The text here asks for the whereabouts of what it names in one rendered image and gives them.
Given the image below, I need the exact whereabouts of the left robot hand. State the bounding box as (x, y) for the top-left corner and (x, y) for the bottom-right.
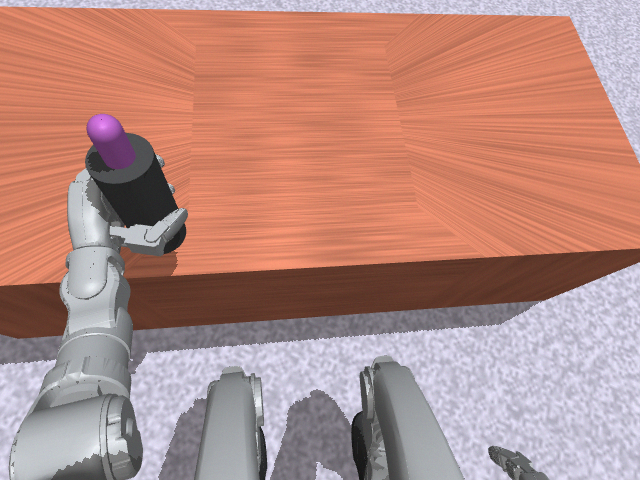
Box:
(67, 154), (188, 256)

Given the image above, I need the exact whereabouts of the bottle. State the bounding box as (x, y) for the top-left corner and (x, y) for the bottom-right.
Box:
(85, 114), (186, 254)

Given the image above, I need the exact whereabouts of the left robot arm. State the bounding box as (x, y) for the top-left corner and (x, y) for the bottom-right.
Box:
(9, 246), (143, 480)

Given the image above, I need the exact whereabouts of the right robot hand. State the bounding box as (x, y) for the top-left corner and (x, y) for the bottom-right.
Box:
(488, 446), (550, 480)

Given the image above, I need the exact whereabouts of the right robot foot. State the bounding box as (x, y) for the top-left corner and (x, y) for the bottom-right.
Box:
(351, 411), (368, 480)

